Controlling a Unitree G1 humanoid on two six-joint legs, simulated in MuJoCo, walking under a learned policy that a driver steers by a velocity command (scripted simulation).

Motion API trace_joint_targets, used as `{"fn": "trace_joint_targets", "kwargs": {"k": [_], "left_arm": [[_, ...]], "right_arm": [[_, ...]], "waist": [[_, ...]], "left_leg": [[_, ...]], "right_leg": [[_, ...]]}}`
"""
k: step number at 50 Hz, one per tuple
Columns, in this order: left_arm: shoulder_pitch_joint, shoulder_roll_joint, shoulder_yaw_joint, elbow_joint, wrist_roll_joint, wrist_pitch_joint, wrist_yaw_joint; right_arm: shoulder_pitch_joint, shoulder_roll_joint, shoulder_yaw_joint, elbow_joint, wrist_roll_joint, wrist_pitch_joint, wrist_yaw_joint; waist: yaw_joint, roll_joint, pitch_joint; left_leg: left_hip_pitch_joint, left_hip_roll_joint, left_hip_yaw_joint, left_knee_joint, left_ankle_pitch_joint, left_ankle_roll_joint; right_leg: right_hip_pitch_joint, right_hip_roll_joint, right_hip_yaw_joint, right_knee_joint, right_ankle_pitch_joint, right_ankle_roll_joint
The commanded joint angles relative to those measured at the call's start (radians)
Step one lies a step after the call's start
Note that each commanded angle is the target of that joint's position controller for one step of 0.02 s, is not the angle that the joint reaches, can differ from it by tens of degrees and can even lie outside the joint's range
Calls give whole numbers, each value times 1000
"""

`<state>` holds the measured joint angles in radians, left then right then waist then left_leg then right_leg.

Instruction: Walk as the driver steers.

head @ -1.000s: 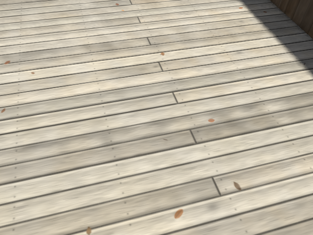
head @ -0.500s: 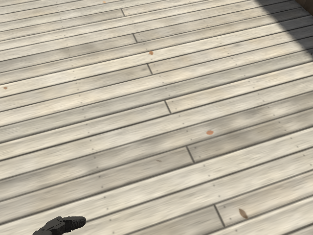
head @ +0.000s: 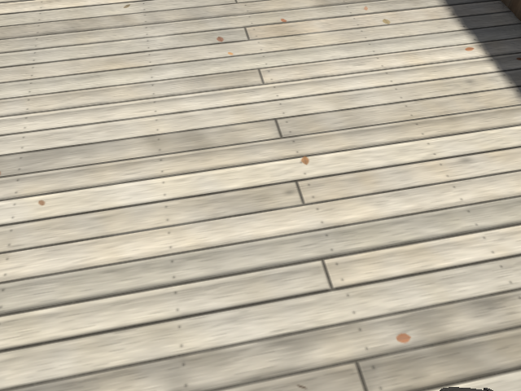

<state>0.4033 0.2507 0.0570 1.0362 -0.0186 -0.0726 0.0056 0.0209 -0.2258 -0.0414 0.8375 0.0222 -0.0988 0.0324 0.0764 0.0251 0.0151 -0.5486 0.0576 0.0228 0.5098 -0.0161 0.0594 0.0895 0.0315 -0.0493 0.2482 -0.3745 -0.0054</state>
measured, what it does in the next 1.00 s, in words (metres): walks ahead, turning left: left foot, then right foot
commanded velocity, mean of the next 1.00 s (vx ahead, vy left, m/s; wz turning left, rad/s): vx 0.50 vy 0.00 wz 0.35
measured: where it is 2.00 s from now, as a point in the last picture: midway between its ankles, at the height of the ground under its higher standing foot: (197, 251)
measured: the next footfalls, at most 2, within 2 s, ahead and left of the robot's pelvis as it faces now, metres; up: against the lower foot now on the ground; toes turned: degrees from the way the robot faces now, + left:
left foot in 0.02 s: +0.20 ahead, +0.12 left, +0.00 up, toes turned +3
right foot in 0.58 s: +0.51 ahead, -0.10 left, +0.00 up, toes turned +10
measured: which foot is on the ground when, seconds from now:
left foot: up 0.00-0.00, down 0.02-0.58, up 0.60-1.00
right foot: down 0.00-0.02, up 0.04-0.56, down 0.58-1.00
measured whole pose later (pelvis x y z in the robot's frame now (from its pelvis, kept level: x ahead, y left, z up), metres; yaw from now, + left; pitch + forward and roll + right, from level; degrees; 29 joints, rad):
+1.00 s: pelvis +0.53 +0.04 +0.01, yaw +24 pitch +1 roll -3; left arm 0.30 0.27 0.08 0.95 0.00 -0.09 0.01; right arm 0.10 -0.26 -0.08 0.73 0.02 -0.03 0.04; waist 0.08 0.04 0.02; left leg -0.66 0.12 0.00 0.71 -0.02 0.04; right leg 0.05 -0.01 -0.25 0.23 -0.29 0.02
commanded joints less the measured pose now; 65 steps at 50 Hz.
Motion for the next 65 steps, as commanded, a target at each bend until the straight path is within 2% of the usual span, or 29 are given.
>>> {"fn": "trace_joint_targets", "kwargs": {"k": [1, 2, 3, 4, 5, 6, 8, 14, 23, 26, 28, 29, 30, 31, 32, 33, 35, 40, 50, 52, 54, 55, 56, 57, 58, 59, 60, 62, 65], "left_arm": [[-37, 142, 22, -50, 7, 8, 6], [37, 64, -3, -71, 20, -1, 2], [100, -16, -30, -60, 13, -26, -7], [13, 101, 0, -71, -18, -45, -12], [-74, 136, 7, -100, -31, -56, -13], [-118, 132, 10, -106, -20, -57, -5], [-99, 97, 18, -99, -4, -33, 0], [-247, 72, 25, -162, 21, -12, 11], [-523, 63, 11, -256, 0, -47, -24], [-472, 111, 25, -256, -3, -62, -31], [-247, 176, 58, -199, 6, -69, -21], [-67, 249, 75, -180, 20, -69, -12], [-19, 312, 87, -161, 27, -57, -17], [-50, 196, 59, -178, 21, -55, -19], [-117, 127, 40, -193, 14, -55, -17], [-182, 111, 32, -198, 18, -52, -18], [-241, 81, 23, -189, 32, -49, -17], [-223, 127, 44, -158, 28, -59, -5], [-120, 207, 65, -136, 2, -13, 8], [-131, 232, 72, -140, -6, 1, 10], [-157, 253, 77, -150, -16, 17, 14], [-149, 229, 67, -156, -8, 18, 17], [-115, 116, 33, -195, 37, 6, 12], [-102, 81, 10, -242, 23, -37, -1], [-231, 168, 31, -267, -20, -65, -12], [-259, 165, 29, -277, -28, -79, -15], [-249, 157, 29, -258, -6, -81, -6], [-216, 172, 43, -247, 15, -56, -4], [-242, 134, 38, -269, 33, -29, -1]], "right_arm": [[264, -199, -74, 22, -1, -16, -5], [425, -292, -97, 53, -24, -13, -12], [461, -290, -91, 68, -22, -11, -4], [416, -203, -65, 62, -14, -14, -3], [314, -169, -53, 39, -10, -14, -5], [235, -145, -43, 23, -19, -15, -3], [186, -101, -31, 25, -34, -19, 4], [297, -152, -42, 71, -19, -14, -23], [428, -163, -52, 106, 2, 15, -52], [402, -184, -66, 94, 2, 28, -61], [362, -151, -56, 66, -4, 34, -58], [351, -100, -38, 26, -22, 35, -56], [502, 10, -8, 0, 3, 15, -52], [477, -106, -31, 20, 25, 9, -54], [382, -165, -48, 0, 28, 11, -55], [340, -157, -51, -7, 21, 16, -58], [324, -124, -60, -20, 9, 32, -54], [259, -83, -57, -80, 4, 67, -44], [-21, -82, -37, -206, 2, 61, 17], [-3, -109, -49, -222, 1, 65, 24], [179, -168, -85, -186, 3, 69, 21], [355, -238, -123, -135, 5, 74, 5], [424, -348, -148, -119, 9, 80, -16], [397, -373, -136, -164, -1, 60, -6], [397, -280, -108, -159, -8, 44, 5], [360, -241, -97, -155, -7, 34, 5], [282, -211, -87, -169, -5, 31, 3], [198, -167, -69, -198, -20, 30, -5], [225, -198, -76, -193, -12, 22, -23]], "waist": [[-197, -90, -149], [-201, 77, -314], [-172, 262, -417], [-183, 174, -321], [-162, 119, -186], [-132, 37, -120], [-71, 47, -68], [-79, 17, 14], [-151, 53, 59], [-103, 85, 33], [6, 70, -108], [67, -51, -280], [-14, -385, -400], [5, -284, -350], [12, -189, -210], [-17, -109, -134], [-66, -132, -55], [-81, -90, -2], [-1, -75, 79], [-33, -101, 50], [-147, -112, -61], [-227, -70, -155], [-191, 161, -211], [-141, 229, -377], [-196, 87, -310], [-172, 71, -197], [-122, -12, -134], [-60, 16, -85], [-53, 8, -66]], "left_leg": [[403, -33, 19, -6, -32, 72], [791, 214, -320, 0, -91, 185], [968, 349, -732, -170, -255, 276], [902, 314, -686, -206, -331, 225], [751, 287, -535, -224, -259, 185], [601, 251, -425, -254, -152, 170], [431, 187, -288, -316, -50, 152], [406, 152, -210, -388, 68, 183], [487, 143, -228, -302, -12, 139], [507, 169, -276, -221, 34, 114], [435, 82, -235, 23, 169, 70], [255, -10, -163, 335, -53, 31], [-117, -133, -97, 653, -581, -22], [-219, -60, -183, 792, -575, -19], [-253, -21, -166, 802, -484, -12], [-207, 25, -143, 775, -397, -16], [-122, 78, -141, 694, -311, -16], [-163, 100, -129, 566, -175, -34], [-148, 49, 11, 161, -40, -2], [-71, 1, 58, 139, -139, 32], [186, -91, 118, 86, -168, 84], [473, -116, 81, 43, -117, 124], [762, 124, -320, 10, -130, 221], [938, 294, -860, -179, -311, 390], [911, 275, -779, -232, -295, 327], [791, 238, -622, -222, -229, 287], [637, 189, -507, -222, -143, 250], [442, 135, -396, -259, -7, 225], [355, 104, -327, -292, 99, 237]], "right_leg": [[-111, -207, 46, 368, 806, -111], [-443, -100, -6, 751, 483, -55], [-707, 40, 98, 984, -192, -28], [-816, -25, 182, 1087, -181, -52], [-851, -79, 147, 1076, -82, -68], [-806, -126, 127, 1027, 13, -67], [-692, -178, 129, 936, 104, -63], [-796, -176, 105, 651, 295, 1], [-709, -86, 100, 252, 446, 15], [-581, -70, 102, 209, 359, -5], [-253, -78, 97, 200, 328, -57], [47, -265, 281, 229, 282, -115], [342, -488, 740, 116, 133, -269], [287, -460, 783, 65, -19, -253], [147, -420, 596, 53, 4, -199], [1, -377, 466, 29, 102, -174], [-177, -318, 302, -35, 214, -155], [-226, -318, 118, -119, 371, -190], [-42, -334, -114, -71, 481, -131], [-1, -342, -147, 28, 733, -111], [-23, -312, -192, 305, 1016, -82], [-175, -272, -209, 554, 915, -41], [-546, -171, -204, 911, 224, 14], [-807, -6, 38, 1137, -248, 35], [-920, -57, 134, 1172, -174, 13], [-941, -97, 120, 1109, -83, -12], [-871, -141, 125, 1022, -9, -13], [-737, -177, 131, 910, 62, -1], [-711, -154, 109, 781, 150, 44]]}}
Velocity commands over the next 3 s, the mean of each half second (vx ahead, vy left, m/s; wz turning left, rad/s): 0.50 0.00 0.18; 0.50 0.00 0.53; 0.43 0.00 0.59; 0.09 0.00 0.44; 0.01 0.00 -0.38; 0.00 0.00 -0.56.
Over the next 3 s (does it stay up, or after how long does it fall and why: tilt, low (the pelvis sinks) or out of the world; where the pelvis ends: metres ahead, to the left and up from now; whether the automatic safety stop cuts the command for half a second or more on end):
stays up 0.84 0.28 0.01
